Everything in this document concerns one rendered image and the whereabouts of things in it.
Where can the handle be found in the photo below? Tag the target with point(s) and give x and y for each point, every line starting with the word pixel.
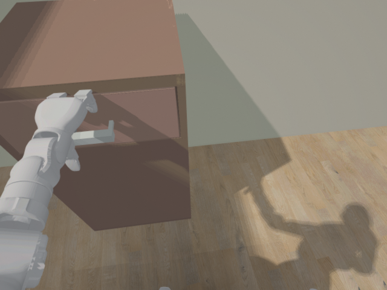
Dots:
pixel 94 136

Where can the left robot upper arm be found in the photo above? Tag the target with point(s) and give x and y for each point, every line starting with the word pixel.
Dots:
pixel 22 258

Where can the drawer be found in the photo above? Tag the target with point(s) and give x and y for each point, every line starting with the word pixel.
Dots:
pixel 138 115

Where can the cabinet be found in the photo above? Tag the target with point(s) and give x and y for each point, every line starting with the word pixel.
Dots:
pixel 59 46

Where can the robot left hand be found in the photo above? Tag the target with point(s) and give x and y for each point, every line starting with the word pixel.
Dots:
pixel 66 114

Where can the robot left forearm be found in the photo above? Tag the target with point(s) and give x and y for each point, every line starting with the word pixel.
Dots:
pixel 24 201

